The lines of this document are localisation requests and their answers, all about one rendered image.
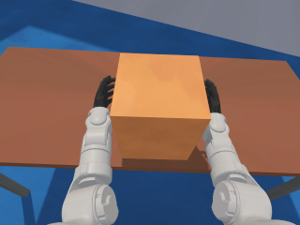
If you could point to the right robot hand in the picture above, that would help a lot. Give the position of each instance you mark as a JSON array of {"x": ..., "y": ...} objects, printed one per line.
[{"x": 212, "y": 97}]

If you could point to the robot right forearm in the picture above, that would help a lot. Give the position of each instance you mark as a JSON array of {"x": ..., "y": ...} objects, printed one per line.
[{"x": 222, "y": 157}]

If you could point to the table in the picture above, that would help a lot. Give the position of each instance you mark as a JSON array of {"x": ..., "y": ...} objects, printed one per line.
[{"x": 47, "y": 94}]

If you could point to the left robot hand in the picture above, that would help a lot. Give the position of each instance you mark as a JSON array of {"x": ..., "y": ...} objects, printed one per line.
[{"x": 102, "y": 95}]

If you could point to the robot left forearm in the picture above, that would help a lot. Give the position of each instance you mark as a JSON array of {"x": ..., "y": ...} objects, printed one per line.
[{"x": 95, "y": 158}]

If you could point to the robot left upper arm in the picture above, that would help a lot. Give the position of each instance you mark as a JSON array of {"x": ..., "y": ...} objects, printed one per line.
[{"x": 94, "y": 205}]

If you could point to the carton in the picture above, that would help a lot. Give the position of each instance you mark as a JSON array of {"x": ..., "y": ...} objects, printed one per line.
[{"x": 159, "y": 106}]

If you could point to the robot right upper arm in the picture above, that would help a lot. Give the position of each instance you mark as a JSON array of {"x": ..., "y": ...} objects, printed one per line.
[{"x": 237, "y": 203}]

